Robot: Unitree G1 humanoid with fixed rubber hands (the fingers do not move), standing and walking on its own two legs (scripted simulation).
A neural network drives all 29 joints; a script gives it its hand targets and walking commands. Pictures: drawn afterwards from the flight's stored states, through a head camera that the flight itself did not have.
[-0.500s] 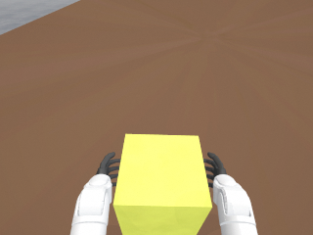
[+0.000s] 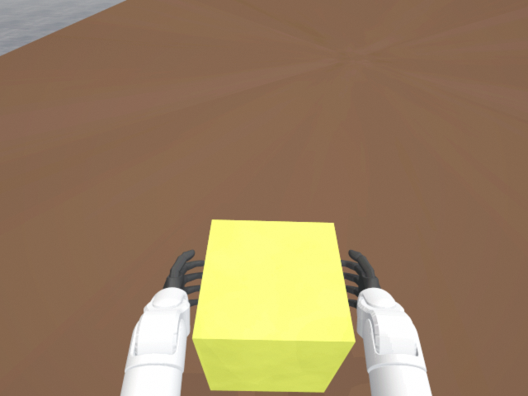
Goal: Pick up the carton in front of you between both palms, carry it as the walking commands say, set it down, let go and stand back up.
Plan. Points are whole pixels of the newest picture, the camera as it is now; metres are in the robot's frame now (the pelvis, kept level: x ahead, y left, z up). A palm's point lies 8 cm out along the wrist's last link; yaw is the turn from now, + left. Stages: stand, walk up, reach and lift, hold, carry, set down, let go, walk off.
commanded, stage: carry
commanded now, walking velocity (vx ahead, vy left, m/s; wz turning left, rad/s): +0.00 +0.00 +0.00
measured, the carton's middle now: (270, 309) +0.31 +0.00 -0.05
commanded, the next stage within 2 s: hold in 0.36 s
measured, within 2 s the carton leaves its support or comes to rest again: neither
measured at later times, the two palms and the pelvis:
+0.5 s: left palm (164, 310) +0.26 +0.16 +0.04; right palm (362, 304) +0.27 -0.14 +0.04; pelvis -0.01 +0.00 +0.01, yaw +4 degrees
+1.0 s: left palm (174, 323) +0.24 +0.14 +0.05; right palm (373, 302) +0.28 -0.16 +0.04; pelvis -0.03 -0.04 +0.01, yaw +8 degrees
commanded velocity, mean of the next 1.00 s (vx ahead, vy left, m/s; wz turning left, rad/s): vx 0.00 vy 0.00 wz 0.00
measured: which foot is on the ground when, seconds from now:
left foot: down 0.00-1.00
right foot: down 0.00-1.00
